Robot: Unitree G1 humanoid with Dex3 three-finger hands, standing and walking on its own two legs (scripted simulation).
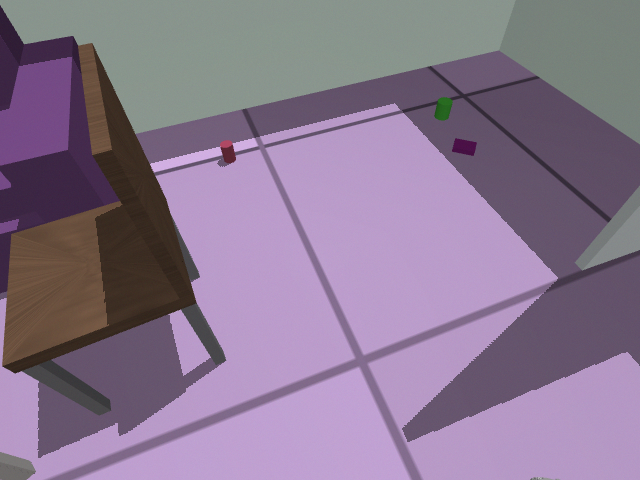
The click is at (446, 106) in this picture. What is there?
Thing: mug
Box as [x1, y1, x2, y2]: [434, 97, 452, 120]
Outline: 445,97 438,99 434,115 436,118 442,120 448,117 452,102 449,98
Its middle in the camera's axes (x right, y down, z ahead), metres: +0.69 -0.74 +2.13
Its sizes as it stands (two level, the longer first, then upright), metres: 0.113 0.079 0.094
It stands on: the floor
